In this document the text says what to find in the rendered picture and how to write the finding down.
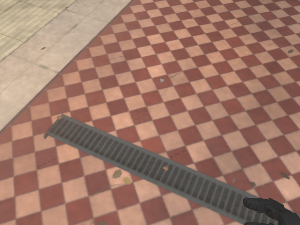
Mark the robot right hand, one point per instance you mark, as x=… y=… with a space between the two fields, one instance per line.
x=273 y=209

